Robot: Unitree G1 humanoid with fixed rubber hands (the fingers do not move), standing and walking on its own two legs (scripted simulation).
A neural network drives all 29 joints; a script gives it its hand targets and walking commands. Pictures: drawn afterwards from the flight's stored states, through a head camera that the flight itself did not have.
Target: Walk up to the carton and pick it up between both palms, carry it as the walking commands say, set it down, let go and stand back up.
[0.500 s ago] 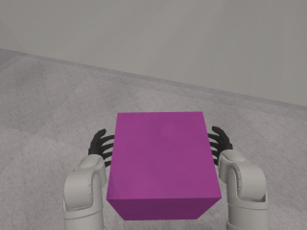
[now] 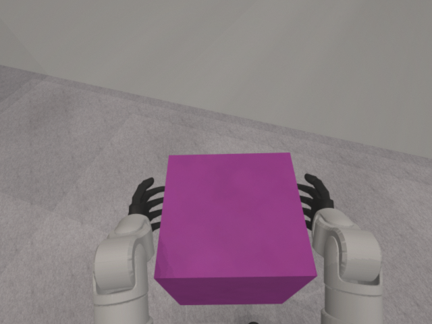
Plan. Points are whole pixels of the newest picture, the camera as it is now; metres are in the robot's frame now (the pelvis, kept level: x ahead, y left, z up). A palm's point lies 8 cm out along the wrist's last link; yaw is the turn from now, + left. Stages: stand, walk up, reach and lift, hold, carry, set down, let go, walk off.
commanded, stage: carry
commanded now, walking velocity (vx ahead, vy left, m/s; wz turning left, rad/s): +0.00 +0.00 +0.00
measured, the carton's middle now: (230, 235) +0.28 +0.00 -0.01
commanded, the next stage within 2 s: none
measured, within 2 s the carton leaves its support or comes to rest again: neither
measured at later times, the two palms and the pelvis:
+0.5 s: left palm (137, 171) +0.37 +0.17 +0.08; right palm (299, 169) +0.36 -0.13 +0.08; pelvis +0.10 +0.03 +0.00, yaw -1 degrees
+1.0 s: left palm (133, 189) +0.34 +0.18 +0.06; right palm (296, 185) +0.34 -0.12 +0.06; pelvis +0.07 +0.03 +0.00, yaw -1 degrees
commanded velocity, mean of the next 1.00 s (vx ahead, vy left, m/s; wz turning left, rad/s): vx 0.00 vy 0.00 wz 0.00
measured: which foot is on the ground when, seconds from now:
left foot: up 0.00-0.06, down 0.08-1.00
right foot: down 0.00-1.00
